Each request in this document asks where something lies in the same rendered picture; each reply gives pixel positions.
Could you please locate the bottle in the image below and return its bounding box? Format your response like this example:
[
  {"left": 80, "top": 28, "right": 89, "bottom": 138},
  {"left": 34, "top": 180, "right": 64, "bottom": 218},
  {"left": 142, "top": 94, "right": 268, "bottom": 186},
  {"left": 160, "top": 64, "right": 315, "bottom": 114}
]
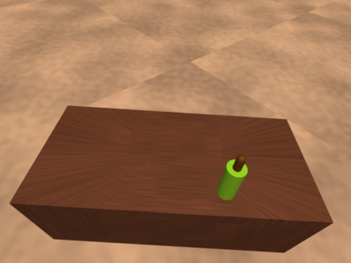
[{"left": 217, "top": 155, "right": 248, "bottom": 201}]

